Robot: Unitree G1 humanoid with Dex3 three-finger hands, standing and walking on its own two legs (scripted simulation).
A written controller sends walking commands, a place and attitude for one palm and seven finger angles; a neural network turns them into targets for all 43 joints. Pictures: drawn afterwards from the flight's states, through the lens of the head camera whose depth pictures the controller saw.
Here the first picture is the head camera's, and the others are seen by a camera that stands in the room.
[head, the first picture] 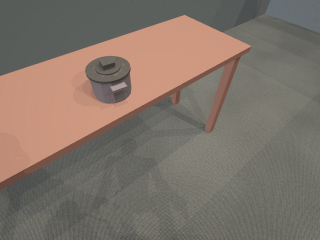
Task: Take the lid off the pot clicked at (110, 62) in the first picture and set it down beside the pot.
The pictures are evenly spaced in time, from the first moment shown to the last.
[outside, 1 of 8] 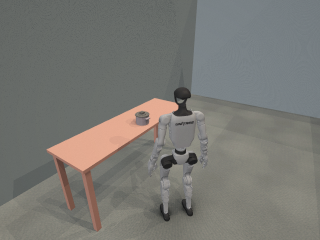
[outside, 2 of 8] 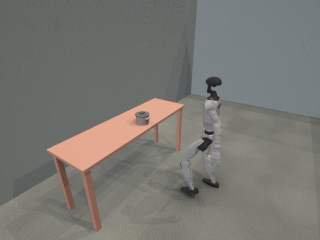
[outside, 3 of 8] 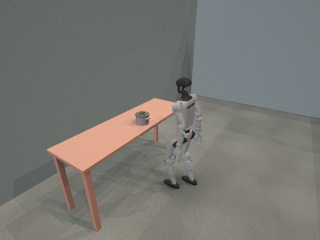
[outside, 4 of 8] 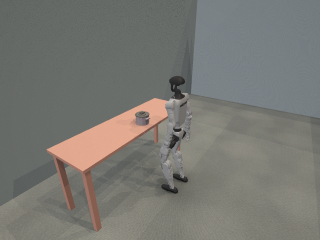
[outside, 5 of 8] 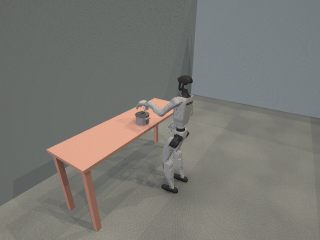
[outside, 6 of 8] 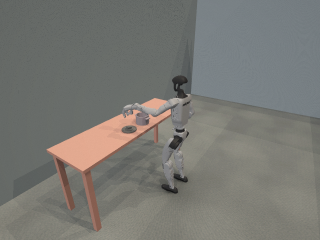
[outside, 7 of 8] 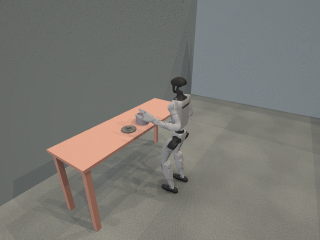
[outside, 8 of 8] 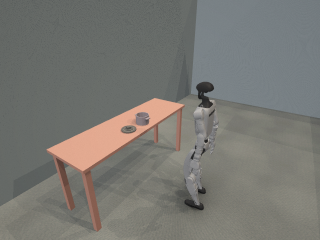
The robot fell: no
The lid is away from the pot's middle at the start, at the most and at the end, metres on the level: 0.00 0.26 0.22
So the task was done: no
